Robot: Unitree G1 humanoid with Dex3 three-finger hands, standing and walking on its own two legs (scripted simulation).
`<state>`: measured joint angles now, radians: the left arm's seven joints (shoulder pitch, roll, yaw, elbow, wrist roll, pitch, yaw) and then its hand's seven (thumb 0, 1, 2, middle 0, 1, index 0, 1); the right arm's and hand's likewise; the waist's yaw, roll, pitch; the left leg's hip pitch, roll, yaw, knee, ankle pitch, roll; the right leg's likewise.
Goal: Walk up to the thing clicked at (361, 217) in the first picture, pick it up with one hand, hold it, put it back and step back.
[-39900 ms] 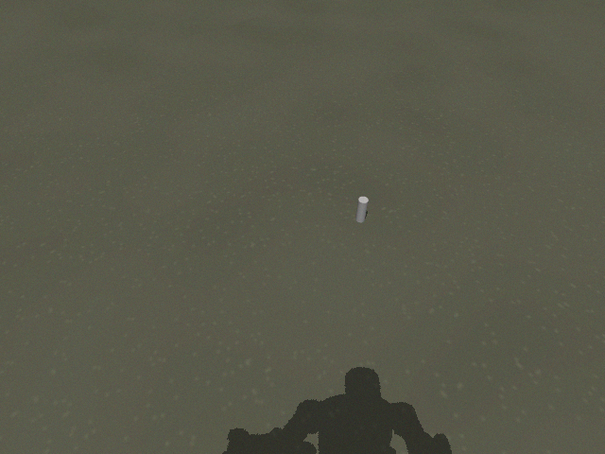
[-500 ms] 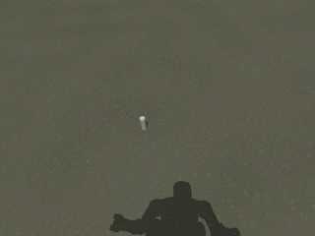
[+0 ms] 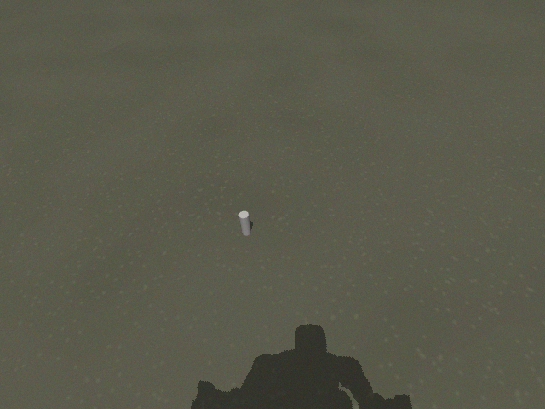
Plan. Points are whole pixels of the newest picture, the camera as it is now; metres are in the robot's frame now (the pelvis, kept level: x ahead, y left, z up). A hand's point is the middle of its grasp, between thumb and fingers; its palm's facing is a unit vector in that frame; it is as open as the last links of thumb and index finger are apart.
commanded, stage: step back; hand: left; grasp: from the side
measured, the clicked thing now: (245, 223) +1.00 +0.22 -0.70
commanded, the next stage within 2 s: stand in 0.34 s
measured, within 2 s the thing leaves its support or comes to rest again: neither
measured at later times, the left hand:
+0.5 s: hand out of the picture +0.12 +0.29 -0.15, palm faces -0.01 -0.94 -0.34, open 7.4 cm
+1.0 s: hand out of the picture +0.10 +0.28 -0.13, palm faces -0.03 -0.94 -0.35, open 7.4 cm
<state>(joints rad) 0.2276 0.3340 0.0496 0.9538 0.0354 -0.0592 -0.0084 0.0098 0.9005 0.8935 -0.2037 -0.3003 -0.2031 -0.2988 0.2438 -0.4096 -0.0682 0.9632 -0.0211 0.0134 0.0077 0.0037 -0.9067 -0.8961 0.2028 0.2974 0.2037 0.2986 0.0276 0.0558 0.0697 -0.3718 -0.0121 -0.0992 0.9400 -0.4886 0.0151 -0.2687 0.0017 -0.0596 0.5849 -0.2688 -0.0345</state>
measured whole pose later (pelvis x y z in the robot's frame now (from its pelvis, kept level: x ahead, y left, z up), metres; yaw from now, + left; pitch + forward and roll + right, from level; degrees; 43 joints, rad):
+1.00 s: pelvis +0.03 +0.02 +0.02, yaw +0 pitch -3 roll +0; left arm 0.11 0.35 0.00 1.15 0.01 -0.02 -0.01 0.01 0.90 0.89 -0.20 -0.30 -0.20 -0.30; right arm 0.09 -0.36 -0.01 1.15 -0.01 -0.01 0.02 0.00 -0.91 -0.90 0.20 0.30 0.20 0.30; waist 0.01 0.02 0.06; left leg -0.15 0.05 -0.01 0.34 -0.14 -0.05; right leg -0.11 -0.02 -0.03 0.34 -0.18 0.01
